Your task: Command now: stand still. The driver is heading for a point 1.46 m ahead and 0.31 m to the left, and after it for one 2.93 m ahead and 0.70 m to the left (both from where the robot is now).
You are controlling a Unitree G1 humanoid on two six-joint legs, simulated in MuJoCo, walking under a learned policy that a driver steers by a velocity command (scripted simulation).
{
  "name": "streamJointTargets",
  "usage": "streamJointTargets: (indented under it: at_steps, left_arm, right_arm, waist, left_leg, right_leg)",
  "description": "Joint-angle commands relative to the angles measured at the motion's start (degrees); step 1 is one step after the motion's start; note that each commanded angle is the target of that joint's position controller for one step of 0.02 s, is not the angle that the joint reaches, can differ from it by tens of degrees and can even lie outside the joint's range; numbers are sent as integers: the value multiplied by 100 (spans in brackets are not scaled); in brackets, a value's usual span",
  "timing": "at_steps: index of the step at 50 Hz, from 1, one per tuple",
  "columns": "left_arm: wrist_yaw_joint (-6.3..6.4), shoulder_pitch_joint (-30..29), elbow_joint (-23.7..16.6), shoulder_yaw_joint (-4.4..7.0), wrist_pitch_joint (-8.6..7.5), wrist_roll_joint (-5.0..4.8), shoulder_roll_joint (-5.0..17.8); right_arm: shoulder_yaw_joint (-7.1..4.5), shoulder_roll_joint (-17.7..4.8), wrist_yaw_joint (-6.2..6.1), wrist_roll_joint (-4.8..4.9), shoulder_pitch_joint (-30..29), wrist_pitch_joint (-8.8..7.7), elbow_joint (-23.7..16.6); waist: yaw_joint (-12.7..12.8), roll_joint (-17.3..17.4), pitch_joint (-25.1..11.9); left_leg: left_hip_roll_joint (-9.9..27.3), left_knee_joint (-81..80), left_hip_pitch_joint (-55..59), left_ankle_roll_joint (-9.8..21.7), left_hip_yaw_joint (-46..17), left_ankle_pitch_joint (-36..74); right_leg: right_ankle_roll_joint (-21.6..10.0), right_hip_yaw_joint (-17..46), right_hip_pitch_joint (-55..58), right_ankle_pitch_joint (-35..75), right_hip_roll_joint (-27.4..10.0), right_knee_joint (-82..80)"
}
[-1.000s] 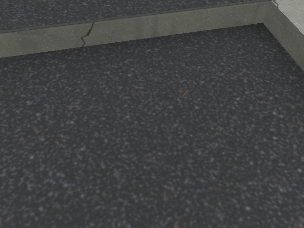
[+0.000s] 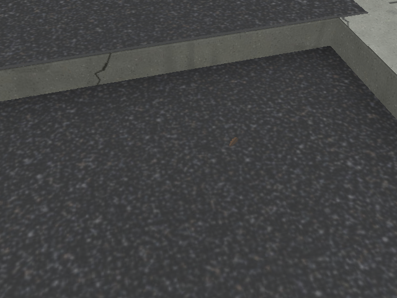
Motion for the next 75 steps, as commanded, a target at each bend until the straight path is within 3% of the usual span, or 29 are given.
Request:
streamJointTargets:
  at_steps: [1, 26, 70, 71, 73, 75]
  left_arm:
    - [22, 284, -59, 89, -42, -1, 585]
    - [49, 803, 344, -17, -48, -21, 365]
    - [77, 1327, 414, -35, -69, -46, 130]
    - [83, 1444, 477, -47, -61, -46, 69]
    - [124, 1402, 420, 28, -30, -105, 285]
    - [144, 1499, 320, 99, -69, -163, 497]
  right_arm:
    - [-91, -599, -24, 0, 36, -39, -105]
    - [19, -404, -45, 12, 424, -35, 202]
    - [76, -208, -57, 34, 823, -53, 162]
    - [95, -131, -59, 28, 920, -48, 216]
    - [60, -182, -70, 75, 949, -52, 225]
    - [59, -135, -31, 81, 705, -178, 76]
  waist:
    - [3, -90, -32]
    - [21, -48, 119]
    - [35, -55, 213]
    - [37, -83, 78]
    - [59, -305, 335]
    - [196, -579, 774]
  left_leg:
    - [21, -253, 593, 176, 40, 962]
    - [-29, -300, 441, 207, 53, 735]
    - [-68, -213, 349, 250, 52, 752]
    - [-146, -203, 415, 250, 137, 186]
    - [-439, 133, 12, 309, 424, -1620]
    - [-452, 582, -702, 392, 487, -2129]
  right_leg:
    - [-51, 111, -752, 1031, -179, -667]
    - [-26, -20, -873, 706, -119, -715]
    - [8, -104, -953, 670, -114, -634]
    - [-15, -146, -905, 105, -72, -688]
    - [-261, 39, -1124, -1644, -110, -787]
    - [-642, 772, -1260, -2794, -612, -1187]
